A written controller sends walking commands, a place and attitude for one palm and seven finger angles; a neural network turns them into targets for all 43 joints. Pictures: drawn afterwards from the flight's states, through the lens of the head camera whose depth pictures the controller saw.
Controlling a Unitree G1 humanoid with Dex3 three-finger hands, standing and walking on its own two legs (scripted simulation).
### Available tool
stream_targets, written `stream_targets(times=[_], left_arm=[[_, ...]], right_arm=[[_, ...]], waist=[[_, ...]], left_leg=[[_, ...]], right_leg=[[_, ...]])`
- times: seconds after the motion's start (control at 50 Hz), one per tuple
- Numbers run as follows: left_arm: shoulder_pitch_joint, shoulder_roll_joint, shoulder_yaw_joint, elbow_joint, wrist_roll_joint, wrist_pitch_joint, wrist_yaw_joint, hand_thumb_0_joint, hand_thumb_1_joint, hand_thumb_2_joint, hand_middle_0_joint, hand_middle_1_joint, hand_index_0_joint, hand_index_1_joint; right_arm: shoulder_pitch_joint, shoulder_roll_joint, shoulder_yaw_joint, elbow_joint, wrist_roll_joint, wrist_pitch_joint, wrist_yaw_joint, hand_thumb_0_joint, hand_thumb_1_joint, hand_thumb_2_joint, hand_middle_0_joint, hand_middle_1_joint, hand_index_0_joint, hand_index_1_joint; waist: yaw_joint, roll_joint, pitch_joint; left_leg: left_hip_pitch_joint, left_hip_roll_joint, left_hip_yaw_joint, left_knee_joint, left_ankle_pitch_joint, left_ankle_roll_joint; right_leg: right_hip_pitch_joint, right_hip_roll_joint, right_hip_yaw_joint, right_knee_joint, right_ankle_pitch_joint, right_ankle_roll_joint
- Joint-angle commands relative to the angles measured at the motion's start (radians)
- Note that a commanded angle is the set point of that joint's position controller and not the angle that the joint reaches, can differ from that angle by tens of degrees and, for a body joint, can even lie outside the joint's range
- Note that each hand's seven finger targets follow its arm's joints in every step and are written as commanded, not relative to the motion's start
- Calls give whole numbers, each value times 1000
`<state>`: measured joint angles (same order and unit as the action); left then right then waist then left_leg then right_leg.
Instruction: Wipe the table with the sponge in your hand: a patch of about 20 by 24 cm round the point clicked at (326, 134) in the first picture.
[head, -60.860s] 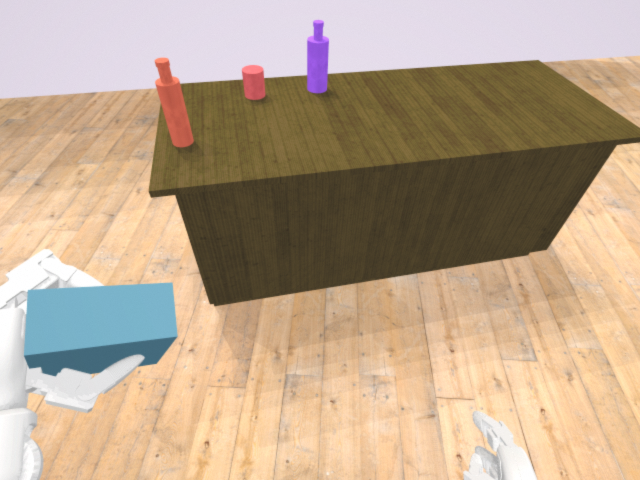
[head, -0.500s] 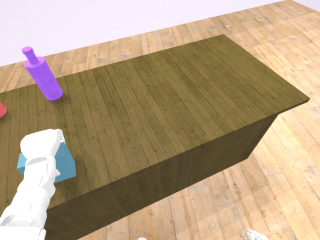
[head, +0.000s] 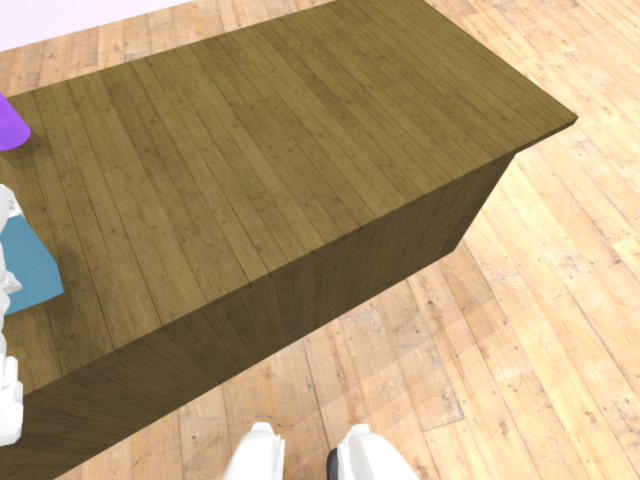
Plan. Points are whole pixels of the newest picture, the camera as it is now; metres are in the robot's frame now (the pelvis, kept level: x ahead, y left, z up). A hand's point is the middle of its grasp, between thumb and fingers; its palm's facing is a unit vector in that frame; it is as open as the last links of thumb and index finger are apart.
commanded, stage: wipe forward along the middle lane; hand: left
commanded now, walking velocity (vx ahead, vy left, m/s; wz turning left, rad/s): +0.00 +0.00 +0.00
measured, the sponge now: (1, 280) +0.37 +0.41 -0.01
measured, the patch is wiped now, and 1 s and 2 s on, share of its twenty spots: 0.95 0.95 0.95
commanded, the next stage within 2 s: slide back across to the first lane in 0.70 s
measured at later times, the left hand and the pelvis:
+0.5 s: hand out of the picture +0.44 +0.45 +0.04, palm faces -0.21 +0.02 -0.98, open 9.4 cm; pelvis +0.02 +0.02 +0.00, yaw -1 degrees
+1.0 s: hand out of the picture +0.47 +0.47 +0.04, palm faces -0.20 +0.01 -0.98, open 9.4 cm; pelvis +0.03 +0.05 +0.00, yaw -1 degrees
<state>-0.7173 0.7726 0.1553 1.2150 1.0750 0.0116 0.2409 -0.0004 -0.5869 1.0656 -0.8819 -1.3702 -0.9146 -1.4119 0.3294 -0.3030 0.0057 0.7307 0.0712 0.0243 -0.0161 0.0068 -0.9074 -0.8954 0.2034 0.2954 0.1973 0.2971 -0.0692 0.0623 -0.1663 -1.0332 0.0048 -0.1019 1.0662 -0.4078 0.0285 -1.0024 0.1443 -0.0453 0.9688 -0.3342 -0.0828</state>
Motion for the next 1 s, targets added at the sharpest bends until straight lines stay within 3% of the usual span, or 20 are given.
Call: stream_targets(times=[0.0, 0.02, 0.04, 0.1, 0.12, 0.32, 0.36, 0.38, 0.46, 0.62, 0.7, 0.74, 0.8, 0.84, 0.88, 0.94, 0.98], left_arm=[[-266, 355, 44, -100, 18, 4, 42, 0, 100, 1300, -1200, -1600, -1200, -1600], [-273, 380, 67, -105, 16, -2, 39, 0, 100, 1300, -1200, -1600, -1200, -1600], [-277, 384, 63, -100, 17, -5, 40, 0, 100, 1300, -1200, -1600, -1200, -1600], [-268, 362, 42, -91, 16, -3, 34, 0, 100, 1300, -1200, -1600, -1200, -1600], [-281, 390, 65, -93, 15, -3, 30, 0, 100, 1300, -1200, -1600, -1200, -1600], [-305, 373, 45, -98, 30, -9, 2, 0, 100, 1300, -1200, -1600, -1200, -1600], [-316, 353, 24, -97, 31, -9, 1, 0, 100, 1300, -1200, -1600, -1200, -1600], [-310, 373, 44, -94, 28, -8, 1, 0, 100, 1300, -1200, -1600, -1200, -1600], [-345, 364, 20, -79, 33, 1, -6, 0, 100, 1300, -1200, -1600, -1200, -1600], [-392, 354, 13, -90, 41, -2, -23, 0, 100, 1300, -1200, -1600, -1200, -1600], [-425, 355, -5, -82, 47, -2, -25, 0, 100, 1300, -1200, -1600, -1200, -1600], [-443, 377, 6, -82, 51, -7, -28, 0, 100, 1300, -1200, -1600, -1200, -1600], [-415, 355, -3, -73, 52, 0, -29, 0, 100, 1300, -1200, -1600, -1200, -1600], [-419, 398, 30, -100, 55, -3, -35, 0, 100, 1300, -1200, -1600, -1200, -1600], [-419, 417, 40, -107, 49, 1, -36, 0, 100, 1300, -1200, -1600, -1200, -1600], [-398, 454, 75, -150, 49, -5, -35, 0, 100, 1300, -1200, -1600, -1200, -1600], [-364, 486, 112, -144, 45, -2, -29, 0, 100, 1300, -1200, -1600, -1200, -1600]], right_arm=[[64, -156, -40, -77, -4, -34, -12, 0, -900, -900, 200, 300, 200, 300], [67, -159, -40, -73, -6, -32, -9, 0, -900, -900, 200, 300, 200, 300], [74, -159, -38, -71, -4, -31, -10, 0, -900, -900, 200, 300, 200, 300], [81, -158, -37, -75, -5, -31, -7, 0, -900, -900, 200, 300, 200, 300], [87, -163, -37, -70, -6, -27, -6, 0, -900, -900, 200, 300, 200, 300], [105, -162, -32, -71, -10, -3, -8, 0, -900, -900, 200, 300, 200, 300], [107, -159, -31, -73, -11, -1, -10, 0, -900, -900, 200, 300, 200, 300], [107, -163, -30, -75, -9, 2, -10, 0, -900, -900, 200, 300, 200, 300], [109, -166, -27, -72, -11, 12, -13, 0, -900, -900, 200, 300, 200, 300], [126, -169, -29, -73, -17, 29, -16, 0, -900, -900, 200, 300, 200, 300], [132, -173, -25, -74, -17, 35, -18, 0, -900, -900, 200, 300, 200, 300], [142, -176, -24, -72, -18, 40, -18, 0, -900, -900, 200, 300, 200, 300], [146, -175, -25, -76, -20, 46, -14, 0, -900, -900, 200, 300, 200, 300], [158, -179, -29, -76, -21, 59, -14, 0, -900, -900, 200, 300, 200, 300], [155, -182, -28, -78, -20, 66, -14, 0, -900, -900, 200, 300, 200, 300], [160, -186, -33, -76, -24, 78, -8, 0, -900, -900, 200, 300, 200, 300], [154, -192, -33, -70, -27, 89, -5, 0, -900, -900, 200, 300, 200, 300]], waist=[[-18, -48, -248], [-10, -41, -273], [-17, -41, -280], [-19, -30, -270], [-17, -37, -297], [-30, -28, -320], [-39, -20, -306], [-36, -43, -315], [-47, -6, -295], [-56, -3, -325], [-68, 9, -300], [-63, 29, -321], [-60, 30, -321], [-46, 37, -369], [-47, 35, -355], [-20, 89, -410], [-15, 50, -389]], left_leg=[[-61, -33, 68, -75, -111, 42], [-58, -32, 66, -68, -88, 42], [-63, -31, 67, -61, -79, 43], [-47, -34, 70, -72, -79, 44], [-40, -32, 70, -68, -55, 44], [13, -30, 71, -67, 28, 49], [28, -27, 71, -74, 21, 47], [29, -29, 71, -73, 33, 49], [57, -26, 71, -82, 40, 46], [119, -20, 55, -88, 105, 45], [130, -17, 44, -99, 78, 42], [145, -17, 37, -100, 100, 41], [174, -15, 30, -113, 106, 38], [215, -16, 20, -123, 143, 34], [217, -16, 23, -137, 126, 35], [292, -17, 15, -160, 185, 29], [294, -14, 19, -167, 204, 32]], right_leg=[[322, -76, 201, -239, -208, 32], [333, -74, 199, -224, -169, 28], [331, -74, 196, -214, -142, 32], [311, -66, 173, -214, -132, 33], [332, -64, 169, -203, -88, 33], [289, -47, 107, -159, 50, 34], [263, -47, 95, -160, 36, 36], [271, -45, 96, -162, 52, 37], [235, -44, 82, -159, 45, 34], [191, -39, 57, -145, 79, 26], [145, -35, 47, -147, 24, 25], [137, -35, 42, -139, 32, 21], [122, -31, 32, -141, 24, 18], [135, -30, 31, -140, 37, 17], [149, -29, 31, -155, 26, 18], [174, -28, 30, -158, 49, 13], [202, -27, 30, -171, 70, 17]])
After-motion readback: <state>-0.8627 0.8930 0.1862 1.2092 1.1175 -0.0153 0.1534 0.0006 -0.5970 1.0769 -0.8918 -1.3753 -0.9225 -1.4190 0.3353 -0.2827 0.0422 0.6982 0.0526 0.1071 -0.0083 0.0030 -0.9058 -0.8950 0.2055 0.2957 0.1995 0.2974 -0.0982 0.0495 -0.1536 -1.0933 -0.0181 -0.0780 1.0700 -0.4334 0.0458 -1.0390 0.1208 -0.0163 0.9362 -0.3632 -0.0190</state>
